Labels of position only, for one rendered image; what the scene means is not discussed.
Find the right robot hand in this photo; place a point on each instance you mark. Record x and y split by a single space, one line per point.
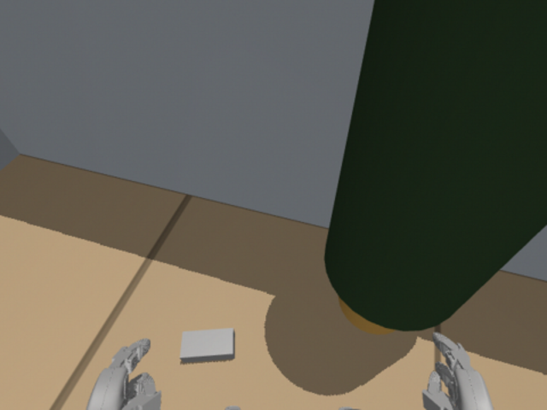
466 386

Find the potted plant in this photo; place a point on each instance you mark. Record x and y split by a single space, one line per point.
444 175

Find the left robot hand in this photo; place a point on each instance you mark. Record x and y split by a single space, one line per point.
112 390

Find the carton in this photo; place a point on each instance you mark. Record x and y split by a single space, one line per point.
216 344

